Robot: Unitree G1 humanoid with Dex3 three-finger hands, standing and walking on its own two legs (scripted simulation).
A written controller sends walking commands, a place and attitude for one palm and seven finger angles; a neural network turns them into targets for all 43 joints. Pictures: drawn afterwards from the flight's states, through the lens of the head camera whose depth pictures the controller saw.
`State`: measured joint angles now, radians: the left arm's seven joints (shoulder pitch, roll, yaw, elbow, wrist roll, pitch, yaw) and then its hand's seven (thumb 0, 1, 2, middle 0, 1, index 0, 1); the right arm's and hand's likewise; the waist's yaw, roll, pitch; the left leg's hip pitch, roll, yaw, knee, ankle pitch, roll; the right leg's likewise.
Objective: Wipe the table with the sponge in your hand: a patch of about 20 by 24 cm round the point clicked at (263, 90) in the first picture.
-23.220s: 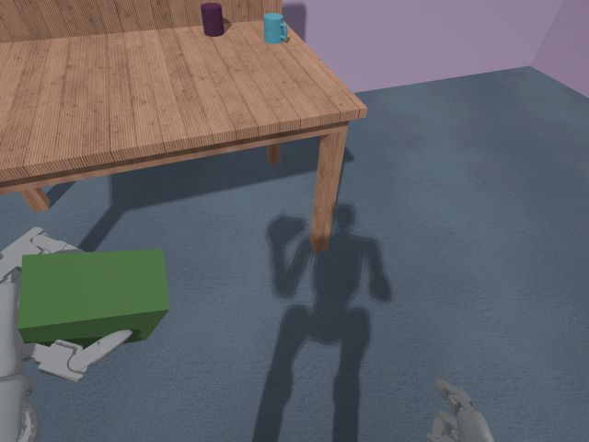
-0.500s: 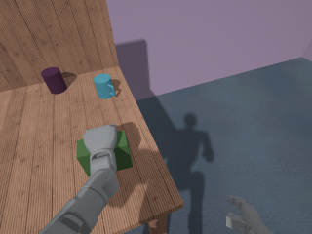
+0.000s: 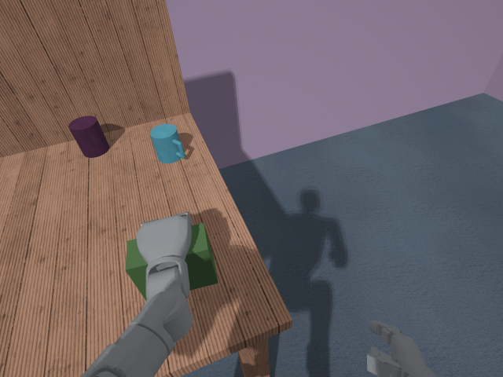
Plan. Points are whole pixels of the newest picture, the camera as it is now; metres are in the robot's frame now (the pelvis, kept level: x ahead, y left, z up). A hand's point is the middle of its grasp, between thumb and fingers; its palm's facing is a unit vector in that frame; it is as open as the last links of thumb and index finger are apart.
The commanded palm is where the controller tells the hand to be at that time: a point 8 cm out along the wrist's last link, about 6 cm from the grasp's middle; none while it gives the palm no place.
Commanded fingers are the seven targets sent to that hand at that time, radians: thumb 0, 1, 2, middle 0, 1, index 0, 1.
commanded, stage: wipe back along the third lane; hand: left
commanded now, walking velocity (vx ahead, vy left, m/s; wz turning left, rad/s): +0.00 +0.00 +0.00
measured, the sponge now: (177, 268) +0.31 +0.19 -0.01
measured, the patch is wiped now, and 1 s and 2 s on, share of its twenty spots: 1.00 1.00 1.00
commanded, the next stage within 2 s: slide back across to the middle lane in 1.18 s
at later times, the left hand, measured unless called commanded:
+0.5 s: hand (180, 272) +0.28 +0.16 +0.03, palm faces +0.01 -0.07 -1.00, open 9.9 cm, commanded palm +0.23 +0.15 +0.05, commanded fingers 0.00 0.10 1.30 -1.20 -1.60 -1.20 -1.60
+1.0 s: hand (181, 271) +0.29 +0.16 +0.02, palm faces -0.01 -0.05 -1.00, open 9.9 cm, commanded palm +0.24 +0.14 +0.05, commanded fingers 0.00 0.10 1.30 -1.20 -1.60 -1.20 -1.60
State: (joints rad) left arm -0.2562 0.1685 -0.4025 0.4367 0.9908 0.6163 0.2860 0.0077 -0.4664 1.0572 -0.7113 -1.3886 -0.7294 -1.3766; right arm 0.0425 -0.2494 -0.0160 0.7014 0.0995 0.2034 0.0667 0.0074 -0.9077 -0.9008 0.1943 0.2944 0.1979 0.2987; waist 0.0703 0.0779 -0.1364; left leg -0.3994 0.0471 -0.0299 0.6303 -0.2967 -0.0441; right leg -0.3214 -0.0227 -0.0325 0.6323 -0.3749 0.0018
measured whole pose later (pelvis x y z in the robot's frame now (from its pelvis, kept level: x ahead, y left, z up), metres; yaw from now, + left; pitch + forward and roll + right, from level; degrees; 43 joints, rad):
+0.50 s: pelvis -0.01 -0.01 +0.00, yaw +0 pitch +1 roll +0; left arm -0.14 0.15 -0.45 0.32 1.01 0.62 0.28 0.02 -0.46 1.06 -0.70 -1.39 -0.72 -1.38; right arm -0.02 -0.24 -0.01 0.69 0.10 0.21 0.09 0.01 -0.91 -0.90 0.19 0.29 0.20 0.30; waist 0.09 0.08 -0.13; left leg -0.36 0.05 -0.03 0.63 -0.30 -0.05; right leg -0.29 -0.02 -0.03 0.65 -0.38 -0.01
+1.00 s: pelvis -0.02 -0.01 +0.00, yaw +0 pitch +2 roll +0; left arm -0.21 0.14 -0.41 0.42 1.00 0.60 0.28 0.00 -0.47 1.06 -0.72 -1.39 -0.74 -1.37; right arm 0.05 -0.25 -0.02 0.72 0.10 0.18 0.06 0.01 -0.91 -0.90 0.19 0.29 0.20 0.30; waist 0.08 0.09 -0.14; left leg -0.39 0.06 -0.03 0.63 -0.28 -0.05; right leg -0.33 -0.01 -0.03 0.67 -0.38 -0.02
